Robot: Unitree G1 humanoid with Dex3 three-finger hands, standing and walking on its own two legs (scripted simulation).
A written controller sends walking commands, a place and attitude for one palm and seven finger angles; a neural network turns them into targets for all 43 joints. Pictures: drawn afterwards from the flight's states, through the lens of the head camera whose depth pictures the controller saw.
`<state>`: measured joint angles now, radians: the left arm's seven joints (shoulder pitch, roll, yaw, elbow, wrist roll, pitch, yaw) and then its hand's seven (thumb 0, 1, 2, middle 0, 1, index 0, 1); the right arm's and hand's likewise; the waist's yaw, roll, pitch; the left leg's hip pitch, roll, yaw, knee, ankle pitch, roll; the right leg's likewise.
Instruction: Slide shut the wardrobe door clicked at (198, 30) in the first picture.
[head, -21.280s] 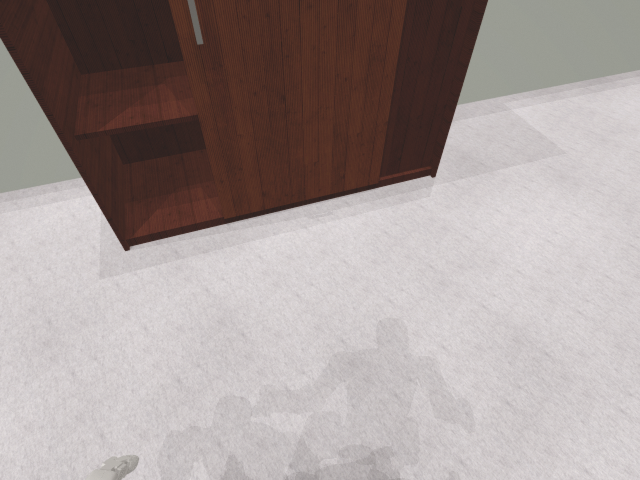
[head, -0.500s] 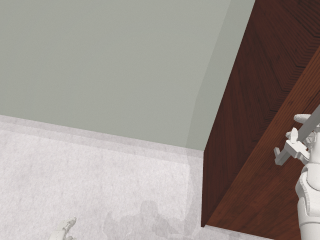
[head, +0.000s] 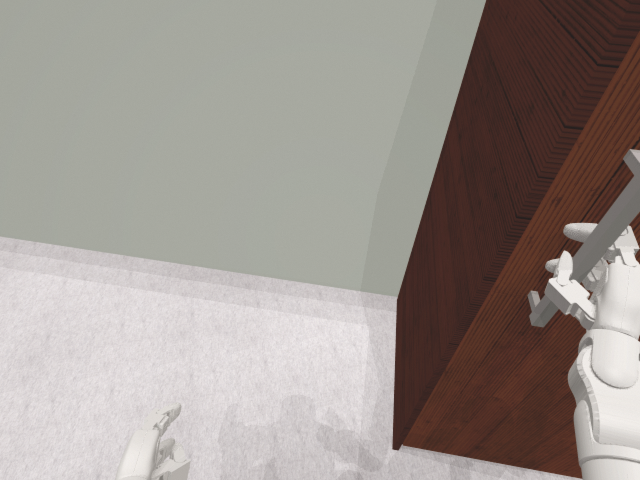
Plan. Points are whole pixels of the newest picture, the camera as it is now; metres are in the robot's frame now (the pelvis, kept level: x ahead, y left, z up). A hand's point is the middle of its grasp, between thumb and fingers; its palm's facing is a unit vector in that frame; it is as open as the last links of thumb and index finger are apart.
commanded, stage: stop walking and hold the door there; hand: right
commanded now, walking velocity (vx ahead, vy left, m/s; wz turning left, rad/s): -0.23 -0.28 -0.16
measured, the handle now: (579, 251) +0.37 -0.29 +0.14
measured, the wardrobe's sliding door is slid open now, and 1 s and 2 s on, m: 0.00 0.00 0.00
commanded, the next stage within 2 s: loosen the grip on the handle in 1.60 s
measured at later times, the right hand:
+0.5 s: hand (559, 286) +0.32 -0.26 +0.13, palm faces +0.34 +0.92 -0.19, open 5.8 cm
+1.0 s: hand (557, 285) +0.32 -0.26 +0.13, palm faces +0.33 +0.93 -0.16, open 5.9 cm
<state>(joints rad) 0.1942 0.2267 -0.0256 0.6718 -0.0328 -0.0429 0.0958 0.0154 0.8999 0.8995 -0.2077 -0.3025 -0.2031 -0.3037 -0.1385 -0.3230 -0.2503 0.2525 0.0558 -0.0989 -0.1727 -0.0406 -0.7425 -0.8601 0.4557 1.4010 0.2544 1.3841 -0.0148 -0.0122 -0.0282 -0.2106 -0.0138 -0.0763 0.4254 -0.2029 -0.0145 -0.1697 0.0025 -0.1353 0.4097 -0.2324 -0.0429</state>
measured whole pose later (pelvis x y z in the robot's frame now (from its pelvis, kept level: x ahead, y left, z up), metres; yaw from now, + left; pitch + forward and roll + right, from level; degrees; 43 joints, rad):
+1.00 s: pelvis -0.02 -0.06 +0.00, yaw +0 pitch -2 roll -1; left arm 0.18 0.23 -0.05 0.67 -0.01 -0.02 0.08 0.02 0.90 0.90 -0.21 -0.30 -0.20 -0.30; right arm -0.19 -0.24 -0.14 0.21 0.07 -0.06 -0.18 -0.02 -0.80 -0.83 0.45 1.39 0.21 1.39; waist -0.03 -0.03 0.02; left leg -0.20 0.02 0.01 0.47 -0.23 0.00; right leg -0.14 0.10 -0.18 0.34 -0.18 -0.10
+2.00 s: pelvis -0.04 +0.01 -0.01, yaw -3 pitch +2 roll +0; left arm 0.23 0.26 -0.02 0.67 -0.04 -0.12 0.04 0.02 0.90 0.90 -0.21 -0.30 -0.20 -0.30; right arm -0.38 -0.33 -0.27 0.42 0.04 -0.04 -0.14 -0.01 0.01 -0.48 0.43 1.38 0.31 1.36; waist -0.01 0.00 -0.05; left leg -0.33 -0.05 0.10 0.53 -0.25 0.08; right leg -0.35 0.01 -0.09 0.54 -0.23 -0.05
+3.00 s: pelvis -0.01 -0.02 -0.01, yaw -3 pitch +3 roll +1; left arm 0.26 0.25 -0.05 0.68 -0.04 -0.12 0.10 0.02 0.90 0.90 -0.21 -0.30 -0.20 -0.30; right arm -0.24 -0.40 -0.37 0.34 0.12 -0.07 0.00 -0.02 0.55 -0.20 0.26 1.15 0.26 1.15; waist -0.04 -0.02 -0.06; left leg -0.32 -0.04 0.09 0.55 -0.28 0.06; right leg -0.36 0.03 -0.08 0.59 -0.29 -0.08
